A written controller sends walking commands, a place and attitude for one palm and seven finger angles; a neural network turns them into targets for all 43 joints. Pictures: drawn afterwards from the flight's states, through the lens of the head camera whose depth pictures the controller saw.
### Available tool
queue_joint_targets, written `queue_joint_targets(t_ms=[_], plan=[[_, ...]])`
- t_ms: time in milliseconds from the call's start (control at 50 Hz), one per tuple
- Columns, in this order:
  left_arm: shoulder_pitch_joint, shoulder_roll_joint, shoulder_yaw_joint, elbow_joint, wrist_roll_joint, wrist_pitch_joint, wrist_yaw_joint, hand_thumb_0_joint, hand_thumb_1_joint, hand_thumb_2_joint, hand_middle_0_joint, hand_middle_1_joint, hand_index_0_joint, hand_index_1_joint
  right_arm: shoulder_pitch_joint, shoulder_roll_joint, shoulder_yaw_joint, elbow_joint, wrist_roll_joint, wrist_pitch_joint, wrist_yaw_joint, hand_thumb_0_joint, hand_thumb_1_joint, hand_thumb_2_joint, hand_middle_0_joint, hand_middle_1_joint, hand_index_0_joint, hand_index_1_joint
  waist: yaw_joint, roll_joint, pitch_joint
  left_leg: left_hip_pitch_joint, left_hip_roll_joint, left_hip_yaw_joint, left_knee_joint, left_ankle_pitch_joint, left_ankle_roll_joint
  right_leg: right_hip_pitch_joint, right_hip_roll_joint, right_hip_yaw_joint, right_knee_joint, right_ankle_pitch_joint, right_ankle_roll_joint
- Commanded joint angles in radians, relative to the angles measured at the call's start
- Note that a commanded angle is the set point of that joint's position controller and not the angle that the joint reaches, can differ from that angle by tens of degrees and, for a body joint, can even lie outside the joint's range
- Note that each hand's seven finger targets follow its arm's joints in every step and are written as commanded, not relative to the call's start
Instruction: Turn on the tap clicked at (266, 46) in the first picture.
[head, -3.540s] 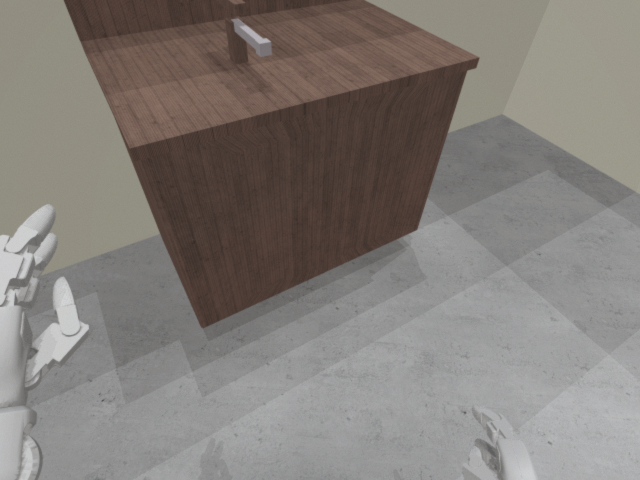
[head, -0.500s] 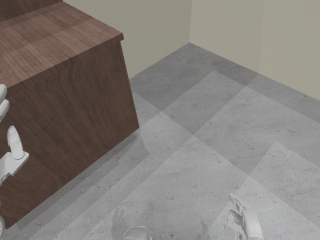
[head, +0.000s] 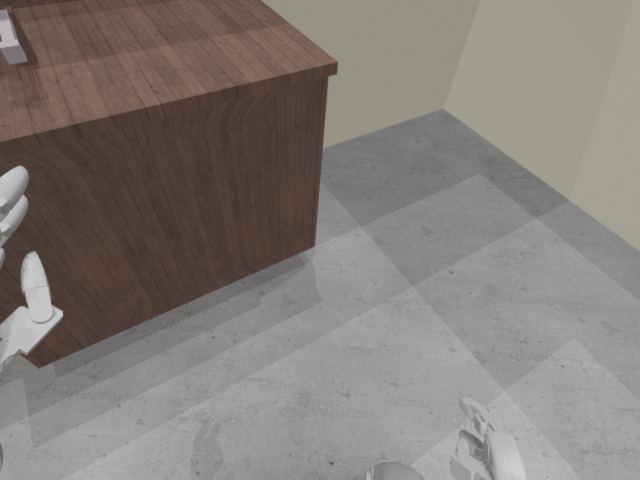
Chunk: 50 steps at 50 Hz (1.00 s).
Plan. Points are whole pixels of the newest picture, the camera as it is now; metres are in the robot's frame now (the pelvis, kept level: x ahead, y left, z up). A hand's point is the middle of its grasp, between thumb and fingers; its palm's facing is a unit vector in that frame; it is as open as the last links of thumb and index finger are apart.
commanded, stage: turn to face it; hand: left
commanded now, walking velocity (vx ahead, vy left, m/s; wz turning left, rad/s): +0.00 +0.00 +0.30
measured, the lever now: (13, 51) +0.73 +0.57 +0.13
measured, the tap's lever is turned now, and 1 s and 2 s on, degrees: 0 0 0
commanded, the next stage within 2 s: take the last steps up to it in 0.20 s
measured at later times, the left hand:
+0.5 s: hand out of the picture +0.09 +0.19 +0.18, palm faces +0.49 -0.74 -0.47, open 7.4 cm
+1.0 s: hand out of the picture +0.04 +0.25 +0.19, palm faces +0.64 -0.67 -0.39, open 7.4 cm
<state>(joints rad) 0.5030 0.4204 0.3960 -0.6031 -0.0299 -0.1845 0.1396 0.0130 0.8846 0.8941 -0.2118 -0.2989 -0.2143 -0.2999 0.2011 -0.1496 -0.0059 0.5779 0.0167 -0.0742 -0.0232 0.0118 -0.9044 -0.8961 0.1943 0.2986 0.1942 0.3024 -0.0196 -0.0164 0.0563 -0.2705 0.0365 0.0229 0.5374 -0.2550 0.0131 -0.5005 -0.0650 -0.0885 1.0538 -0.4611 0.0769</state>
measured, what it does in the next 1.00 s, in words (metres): walks backwards: right foot, then left foot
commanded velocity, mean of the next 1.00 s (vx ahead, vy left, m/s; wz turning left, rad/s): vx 0.22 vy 0.06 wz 0.11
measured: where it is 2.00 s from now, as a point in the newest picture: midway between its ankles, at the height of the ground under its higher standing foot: outside the picture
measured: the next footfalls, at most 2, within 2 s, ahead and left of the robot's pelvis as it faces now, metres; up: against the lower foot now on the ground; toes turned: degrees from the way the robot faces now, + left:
right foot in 0.22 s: +0.02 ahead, -0.13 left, +0.00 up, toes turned +1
left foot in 0.74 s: -0.13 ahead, +0.11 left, +0.00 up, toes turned +21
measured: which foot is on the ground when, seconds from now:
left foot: down 0.00-0.24, up 0.26-0.72, down 0.74-1.00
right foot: up 0.00-0.20, down 0.22-0.74, up 0.76-1.00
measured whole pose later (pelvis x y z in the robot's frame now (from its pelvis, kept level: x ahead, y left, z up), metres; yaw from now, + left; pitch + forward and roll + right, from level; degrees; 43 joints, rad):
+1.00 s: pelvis -0.10 -0.03 +0.00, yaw +14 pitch -2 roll +0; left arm 0.41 0.35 0.34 -0.44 0.01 -0.23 0.15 0.01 0.89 0.89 -0.21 -0.30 -0.21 -0.30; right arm 0.26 -0.11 0.05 0.67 0.00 -0.12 -0.04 0.01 -0.90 -0.90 0.20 0.30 0.20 0.30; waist 0.03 0.03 -0.02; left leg -0.13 0.08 0.10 0.48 -0.32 -0.02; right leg -0.40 -0.07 -0.14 0.77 -0.38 0.03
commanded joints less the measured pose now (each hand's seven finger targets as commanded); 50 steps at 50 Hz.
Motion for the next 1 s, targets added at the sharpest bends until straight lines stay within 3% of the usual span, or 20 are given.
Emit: queue_joint_targets(t_ms=[0, 100, 160, 180, 200, 220, 240, 260, 300, 340, 460, 520, 600, 660, 680, 720, 740, 780, 840, 980], plan=[[-0.001, 0.092, 0.059, -0.263, -0.022, -0.063, 0.015, 0.000, 0.900, 0.900, -0.200, -0.300, -0.200, -0.300, -0.041, -0.170, -0.050, -0.127, -0.004, -0.078, -0.006, 0.000, -0.900, -0.900, 0.200, 0.300, 0.200, 0.300, 0.010, 0.306, -0.158, 0.037, 0.179, -0.145, -0.181, 0.476, 0.116, 0.090, 0.040, -0.008, -0.116, 0.075, 0.012], [-0.095, 0.083, 0.048, -0.107, -0.024, -0.037, 0.019, 0.000, 0.900, 0.900, -0.200, -0.300, -0.200, -0.300, -0.054, -0.167, -0.033, -0.096, -0.012, -0.089, -0.025, 0.000, -0.900, -0.900, 0.200, 0.300, 0.200, 0.300, 0.014, 0.236, -0.091, -0.073, 0.224, -0.254, -0.241, 0.096, 0.144, 0.200, 0.057, 0.017, -0.279, 0.005, 0.006], [-0.153, 0.070, 0.029, -0.066, -0.013, -0.028, 0.022, 0.000, 0.900, 0.900, -0.200, -0.300, -0.200, -0.300, -0.073, -0.160, -0.025, -0.092, -0.008, -0.083, -0.027, 0.000, -0.900, -0.900, 0.200, 0.300, 0.200, 0.300, 0.034, 0.194, -0.101, -0.128, 0.175, -0.233, -0.187, -0.055, 0.107, 0.357, 0.075, 0.002, -0.530, 0.076, -0.004], [-0.171, 0.074, 0.027, -0.045, -0.006, -0.024, 0.022, 0.000, 0.900, 0.900, -0.200, -0.300, -0.200, -0.300, -0.075, -0.154, -0.022, -0.092, -0.008, -0.078, -0.025, 0.000, -0.900, -0.900, 0.200, 0.300, 0.200, 0.300, 0.039, 0.147, -0.100, -0.174, 0.135, -0.205, -0.132, -0.129, 0.079, 0.424, 0.044, 0.022, -0.652, 0.145, -0.023], [-0.198, 0.101, 0.029, -0.043, 0.007, -0.019, 0.026, 0.000, 0.900, 0.900, -0.200, -0.300, -0.200, -0.300, -0.063, -0.132, -0.022, -0.095, -0.005, -0.069, -0.021, 0.000, -0.900, -0.900, 0.200, 0.300, 0.200, 0.300, 0.027, -0.033, -0.107, -0.202, 0.055, -0.124, 0.056, -0.231, 0.027, 0.415, -0.109, 0.181, -0.786, 0.105, -0.080], [-0.215, 0.159, 0.055, -0.046, 0.009, -0.003, 0.032, 0.000, 0.900, 0.900, -0.200, -0.300, -0.200, -0.300, -0.094, -0.122, -0.022, -0.114, -0.006, -0.062, -0.025, 0.000, -0.900, -0.900, 0.200, 0.300, 0.200, 0.300, 0.032, -0.281, -0.078, -0.283, -0.064, -0.033, 0.360, -0.289, -0.034, 0.332, -0.335, 0.497, -0.878, 0.087, -0.178], [-0.248, 0.142, 0.046, -0.050, -0.010, -0.003, 0.036, 0.000, 0.900, 0.900, -0.200, -0.300, -0.200, -0.300, -0.111, -0.148, -0.027, -0.101, -0.016, -0.069, -0.030, 0.000, -0.900, -0.900, 0.200, 0.300, 0.200, 0.300, 0.038, -0.203, -0.069, -0.270, -0.066, -0.081, 0.554, -0.284, -0.047, 0.246, -0.397, 0.485, -0.882, 0.190, -0.216], [-0.242, 0.106, 0.010, -0.045, -0.011, -0.003, 0.030, 0.000, 0.900, 0.900, -0.200, -0.300, -0.200, -0.300, -0.096, -0.163, -0.043, -0.086, -0.012, -0.071, -0.027, 0.000, -0.900, -0.900, 0.200, 0.300, 0.200, 0.300, 0.019, -0.210, -0.073, -0.240, -0.048, -0.112, 0.644, -0.217, -0.046, 0.195, -0.364, 0.429, -0.872, 0.122, -0.188], [-0.138, 0.113, 0.040, -0.033, -0.006, -0.019, 0.023, 0.000, 0.900, 0.900, -0.200, -0.300, -0.200, -0.300, -0.116, -0.136, -0.020, -0.086, -0.018, -0.053, -0.033, 0.000, -0.900, -0.900, 0.200, 0.300, 0.200, 0.300, 0.013, -0.101, -0.073, -0.278, -0.032, -0.065, 0.717, -0.094, -0.067, 0.223, -0.259, 0.247, -0.811, 0.235, -0.166], [-0.128, 0.134, 0.059, -0.066, -0.011, -0.040, 0.024, 0.000, 0.900, 0.900, -0.200, -0.300, -0.200, -0.300, -0.140, -0.142, -0.019, -0.085, -0.016, -0.039, -0.041, 0.000, -0.900, -0.900, 0.200, 0.300, 0.200, 0.300, 0.013, -0.061, -0.097, -0.301, -0.017, -0.044, 0.701, -0.063, -0.072, 0.274, -0.251, 0.168, -0.801, 0.282, -0.159], [-0.032, 0.161, 0.124, -0.043, -0.013, -0.082, 0.039, 0.000, 0.900, 0.900, -0.200, -0.300, -0.200, -0.300, -0.104, -0.173, -0.054, -0.096, -0.027, -0.041, -0.051, 0.000, -0.900, -0.900, 0.200, 0.300, 0.200, 0.300, 0.039, -0.099, -0.164, -0.306, 0.007, 0.015, 0.453, -0.102, -0.051, 0.447, -0.276, 0.217, -0.850, 0.188, -0.162], [-0.025, 0.141, 0.113, -0.064, -0.012, -0.085, 0.047, 0.000, 0.900, 0.900, -0.200, -0.300, -0.200, -0.300, -0.079, -0.179, -0.062, -0.105, -0.024, -0.050, -0.049, 0.000, -0.900, -0.900, 0.200, 0.300, 0.200, 0.300, 0.045, -0.142, -0.192, -0.278, 0.017, 0.048, 0.304, -0.165, -0.037, 0.484, -0.311, 0.257, -0.862, 0.059, -0.200], [-0.034, 0.103, 0.081, -0.053, -0.002, -0.080, 0.060, 0.000, 0.900, 0.900, -0.200, -0.300, -0.200, -0.300, -0.060, -0.171, -0.059, -0.109, -0.023, -0.060, -0.049, 0.000, -0.900, -0.900, 0.200, 0.300, 0.200, 0.300, 0.047, -0.199, -0.204, -0.130, -0.004, 0.106, 0.102, -0.227, -0.006, 0.418, -0.300, 0.222, -0.838, -0.033, -0.206], [-0.103, 0.078, 0.043, -0.067, -0.001, -0.077, 0.063, 0.000, 0.900, 0.900, -0.200, -0.300, -0.200, -0.300, -0.037, -0.166, -0.055, -0.111, -0.023, -0.062, -0.056, 0.000, -0.900, -0.900, 0.200, 0.300, 0.200, 0.300, 0.014, -0.158, -0.206, 0.076, -0.040, 0.148, -0.107, -0.159, 0.011, 0.309, -0.218, 0.141, -0.748, -0.082, -0.152], [-0.144, 0.075, 0.030, -0.088, -0.003, -0.084, 0.061, 0.000, 0.900, 0.900, -0.200, -0.300, -0.200, -0.300, -0.021, -0.174, -0.058, -0.114, -0.021, -0.061, -0.062, 0.000, -0.900, -0.900, 0.200, 0.300, 0.200, 0.300, -0.002, -0.050, -0.199, 0.165, -0.015, 0.119, -0.178, -0.161, 0.028, 0.229, -0.164, 0.100, -0.636, -0.089, -0.122], [-0.221, 0.048, -0.005, -0.126, 0.017, -0.109, 0.061, 0.000, 0.900, 0.900, -0.200, -0.300, -0.200, -0.300, -0.035, -0.203, -0.056, -0.118, -0.021, -0.070, -0.060, 0.000, -0.900, -0.900, 0.200, 0.300, 0.200, 0.300, -0.001, 0.331, -0.098, 0.254, 0.303, -0.337, -0.341, -0.274, 0.164, -0.117, 0.012, -0.063, -0.192, -0.120, -0.053], [-0.267, 0.088, 0.007, -0.125, 0.035, -0.116, 0.061, 0.000, 0.900, 0.900, -0.200, -0.300, -0.200, -0.300, -0.051, -0.179, -0.049, -0.110, -0.020, -0.080, -0.060, 0.000, -0.900, -0.900, 0.200, 0.300, 0.200, 0.300, -0.003, 0.279, -0.064, 0.220, 0.375, -0.405, -0.370, -0.201, 0.217, -0.184, 0.001, -0.010, -0.016, -0.085, -0.063], [-0.243, 0.120, 0.037, -0.042, 0.051, -0.115, 0.035, 0.000, 0.900, 0.900, -0.200, -0.300, -0.200, -0.300, -0.062, -0.186, -0.062, -0.067, -0.011, -0.086, -0.045, 0.000, -0.900, -0.900, 0.200, 0.300, 0.200, 0.300, 0.011, 0.220, -0.012, 0.064, 0.340, -0.313, -0.368, -0.319, 0.213, -0.180, -0.045, 0.046, 0.094, 0.018, -0.060], [-0.289, 0.096, 0.006, -0.110, 0.051, -0.110, 0.024, 0.000, 0.900, 0.900, -0.200, -0.300, -0.200, -0.300, -0.079, -0.164, -0.046, -0.064, -0.012, -0.099, -0.037, 0.000, -0.900, -0.900, 0.200, 0.300, 0.200, 0.300, 0.025, 0.288, 0.054, -0.063, 0.250, -0.106, -0.371, -0.294, 0.171, -0.066, -0.050, -0.007, -0.014, 0.108, -0.043], [-0.200, 0.085, 0.026, 0.033, 0.026, -0.075, 0.021, 0.000, 0.900, 0.900, -0.200, -0.300, -0.200, -0.300, -0.076, -0.158, -0.024, -0.052, -0.023, -0.084, -0.045, 0.000, -0.900, -0.900, 0.200, 0.300, 0.200, 0.300, 0.033, 0.168, -0.057, -0.032, 0.220, -0.023, -0.171, -0.132, 0.101, 0.296, 0.058, -0.114, -0.515, 0.119, -0.043]])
